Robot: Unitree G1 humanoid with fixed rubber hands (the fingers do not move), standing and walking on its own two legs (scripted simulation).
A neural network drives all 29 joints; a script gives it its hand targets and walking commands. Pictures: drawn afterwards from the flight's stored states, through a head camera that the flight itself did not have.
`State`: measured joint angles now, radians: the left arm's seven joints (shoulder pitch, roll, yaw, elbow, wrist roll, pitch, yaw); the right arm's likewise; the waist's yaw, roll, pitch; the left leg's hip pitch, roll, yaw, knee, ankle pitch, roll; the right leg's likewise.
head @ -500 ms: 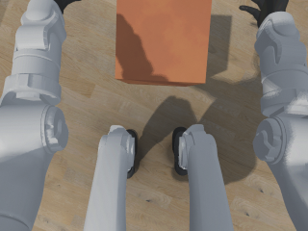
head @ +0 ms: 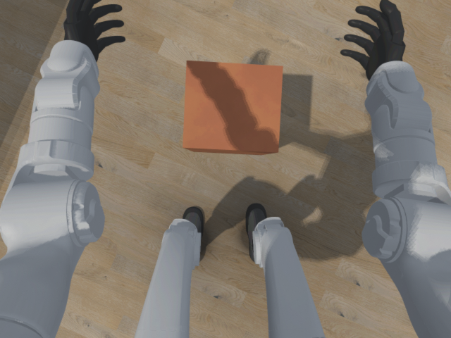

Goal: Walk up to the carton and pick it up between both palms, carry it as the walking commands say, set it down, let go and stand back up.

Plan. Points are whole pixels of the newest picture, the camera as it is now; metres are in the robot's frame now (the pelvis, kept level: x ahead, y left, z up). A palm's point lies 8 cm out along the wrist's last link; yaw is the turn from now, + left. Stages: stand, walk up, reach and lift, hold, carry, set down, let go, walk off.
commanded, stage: set down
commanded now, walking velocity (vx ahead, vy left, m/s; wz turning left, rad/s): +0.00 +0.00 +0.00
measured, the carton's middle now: (230, 116) +0.50 -0.02 -0.50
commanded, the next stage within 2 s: let go in 0.20 s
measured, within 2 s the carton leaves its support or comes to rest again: neither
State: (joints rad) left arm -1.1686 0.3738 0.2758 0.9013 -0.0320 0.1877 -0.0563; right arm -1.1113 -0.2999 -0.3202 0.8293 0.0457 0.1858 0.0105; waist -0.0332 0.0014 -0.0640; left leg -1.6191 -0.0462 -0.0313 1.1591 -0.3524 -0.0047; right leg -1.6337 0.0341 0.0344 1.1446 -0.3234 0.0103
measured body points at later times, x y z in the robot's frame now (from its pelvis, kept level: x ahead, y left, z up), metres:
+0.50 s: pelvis +0.04 -0.01 +0.07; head +0.31 -0.01 +0.43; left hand +0.46 +0.22 -0.06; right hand +0.44 -0.25 -0.05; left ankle +0.07 +0.11 -0.60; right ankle +0.08 -0.12 -0.60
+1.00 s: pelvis +0.09 +0.00 +0.14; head +0.15 +0.00 +0.58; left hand +0.29 +0.23 +0.05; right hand +0.27 -0.24 +0.05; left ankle +0.07 +0.11 -0.60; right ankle +0.08 -0.12 -0.60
